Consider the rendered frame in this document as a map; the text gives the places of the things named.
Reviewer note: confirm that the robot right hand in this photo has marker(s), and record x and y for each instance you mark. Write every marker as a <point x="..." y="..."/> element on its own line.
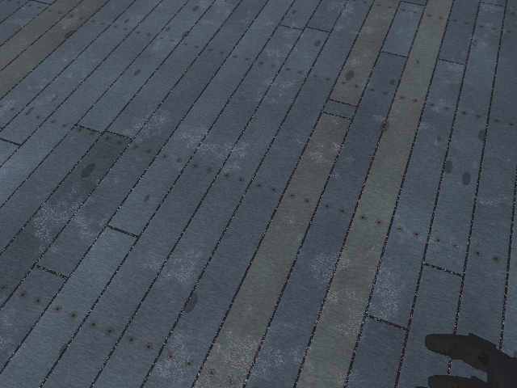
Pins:
<point x="481" y="354"/>

